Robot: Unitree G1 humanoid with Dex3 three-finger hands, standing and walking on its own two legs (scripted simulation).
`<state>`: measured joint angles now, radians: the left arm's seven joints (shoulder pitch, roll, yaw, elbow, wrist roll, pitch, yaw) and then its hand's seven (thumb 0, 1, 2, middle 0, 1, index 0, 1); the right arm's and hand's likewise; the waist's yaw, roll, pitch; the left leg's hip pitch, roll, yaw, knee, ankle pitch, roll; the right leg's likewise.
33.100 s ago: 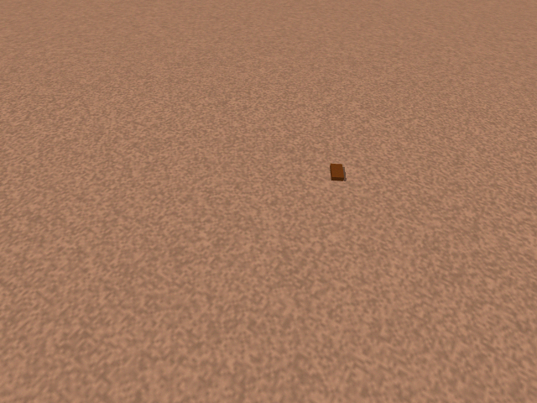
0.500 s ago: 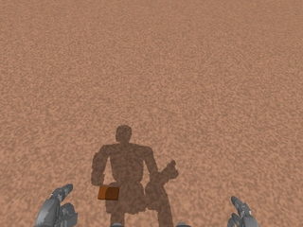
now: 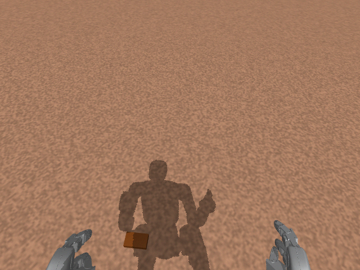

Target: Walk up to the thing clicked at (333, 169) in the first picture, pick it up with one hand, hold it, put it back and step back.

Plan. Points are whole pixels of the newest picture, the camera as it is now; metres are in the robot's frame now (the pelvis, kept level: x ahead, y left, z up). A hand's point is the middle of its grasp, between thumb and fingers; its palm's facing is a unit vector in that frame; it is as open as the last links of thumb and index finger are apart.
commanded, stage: home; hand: left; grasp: from above
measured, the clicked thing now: (136, 240) +0.41 +0.20 -0.70
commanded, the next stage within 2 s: stand in 1.62 s
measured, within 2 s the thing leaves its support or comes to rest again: neither
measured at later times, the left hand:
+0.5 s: hand out of the picture +0.16 +0.18 -0.04, palm faces +0.04 -0.98 -0.20, open 7.4 cm
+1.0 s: hand out of the picture +0.16 +0.18 -0.04, palm faces +0.04 -0.98 -0.20, open 7.4 cm
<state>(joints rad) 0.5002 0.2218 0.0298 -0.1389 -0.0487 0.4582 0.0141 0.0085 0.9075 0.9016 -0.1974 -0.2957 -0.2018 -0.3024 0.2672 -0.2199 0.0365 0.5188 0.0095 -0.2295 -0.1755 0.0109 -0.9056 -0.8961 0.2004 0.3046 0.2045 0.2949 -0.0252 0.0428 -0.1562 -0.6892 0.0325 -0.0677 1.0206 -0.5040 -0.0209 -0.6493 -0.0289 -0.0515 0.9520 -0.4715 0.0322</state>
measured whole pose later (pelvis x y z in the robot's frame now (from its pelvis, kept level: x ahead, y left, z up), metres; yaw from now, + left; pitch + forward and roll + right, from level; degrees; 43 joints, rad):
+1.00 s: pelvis +0.00 +0.00 +0.00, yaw +0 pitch +10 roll -3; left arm 0.50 0.23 0.03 -0.14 -0.06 0.46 0.01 0.01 0.91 0.90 -0.20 -0.30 -0.20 -0.30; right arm 0.29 -0.22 0.03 0.53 0.01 -0.23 -0.18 0.01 -0.91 -0.90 0.20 0.30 0.20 0.29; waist -0.03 0.05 -0.16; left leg -0.69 0.04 -0.06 1.03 -0.51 -0.02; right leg -0.65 -0.02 -0.04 0.96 -0.47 0.03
